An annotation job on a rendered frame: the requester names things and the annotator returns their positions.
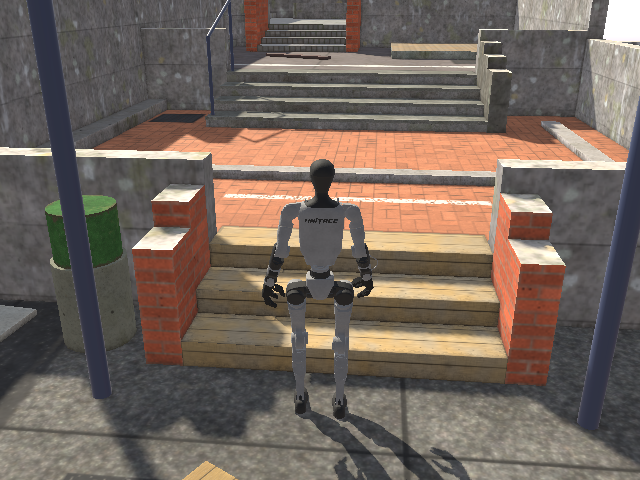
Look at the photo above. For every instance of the right robot forearm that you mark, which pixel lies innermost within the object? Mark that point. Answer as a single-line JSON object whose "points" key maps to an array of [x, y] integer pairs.
{"points": [[364, 266]]}

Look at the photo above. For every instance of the right robot hand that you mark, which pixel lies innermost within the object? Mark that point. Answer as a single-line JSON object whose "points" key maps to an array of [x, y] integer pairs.
{"points": [[359, 282]]}

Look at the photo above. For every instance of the left robot forearm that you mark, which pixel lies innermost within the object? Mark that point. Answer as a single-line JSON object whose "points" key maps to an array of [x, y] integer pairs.
{"points": [[273, 269]]}

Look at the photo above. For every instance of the robot left upper arm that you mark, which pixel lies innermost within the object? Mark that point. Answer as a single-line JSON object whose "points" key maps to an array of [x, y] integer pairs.
{"points": [[289, 212]]}

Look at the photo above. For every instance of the robot left thigh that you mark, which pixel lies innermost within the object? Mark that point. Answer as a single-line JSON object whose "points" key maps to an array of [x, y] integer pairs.
{"points": [[296, 300]]}

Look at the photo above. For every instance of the robot right upper arm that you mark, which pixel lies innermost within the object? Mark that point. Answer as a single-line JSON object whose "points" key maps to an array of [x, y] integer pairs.
{"points": [[352, 213]]}

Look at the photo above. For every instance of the robot torso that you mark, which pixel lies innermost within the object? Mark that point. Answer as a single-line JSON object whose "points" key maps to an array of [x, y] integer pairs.
{"points": [[320, 238]]}

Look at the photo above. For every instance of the left robot hand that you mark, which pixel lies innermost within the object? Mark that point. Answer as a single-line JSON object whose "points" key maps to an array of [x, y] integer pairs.
{"points": [[267, 291]]}

